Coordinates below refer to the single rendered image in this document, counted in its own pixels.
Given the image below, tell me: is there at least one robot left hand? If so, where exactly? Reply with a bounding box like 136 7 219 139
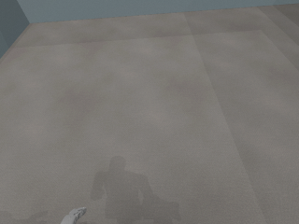
61 207 87 224

